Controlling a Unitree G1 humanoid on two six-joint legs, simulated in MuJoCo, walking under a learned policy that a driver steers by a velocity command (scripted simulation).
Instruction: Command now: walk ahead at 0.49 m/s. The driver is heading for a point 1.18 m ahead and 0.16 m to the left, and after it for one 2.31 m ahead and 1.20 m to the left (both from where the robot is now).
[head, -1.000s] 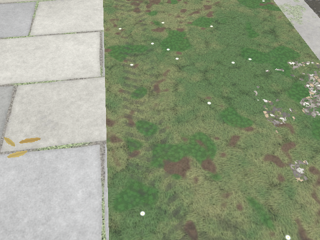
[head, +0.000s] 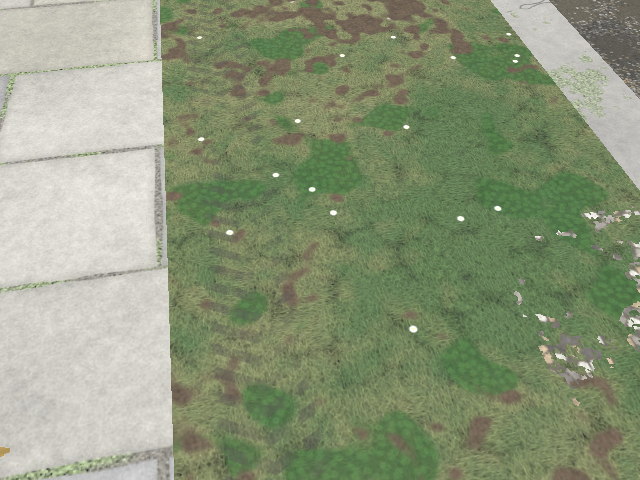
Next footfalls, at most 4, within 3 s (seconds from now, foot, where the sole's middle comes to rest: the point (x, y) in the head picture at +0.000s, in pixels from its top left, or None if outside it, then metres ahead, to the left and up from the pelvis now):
0.30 right None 0.33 -0.17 -0.78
0.86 left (289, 423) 0.65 0.07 -0.78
1.42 right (383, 305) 0.95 -0.16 -0.78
2.00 left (275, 233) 1.21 0.11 -0.78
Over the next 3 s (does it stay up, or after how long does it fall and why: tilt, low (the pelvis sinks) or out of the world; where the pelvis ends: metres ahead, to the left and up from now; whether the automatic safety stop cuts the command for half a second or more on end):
stays up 1.46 0.17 -0.01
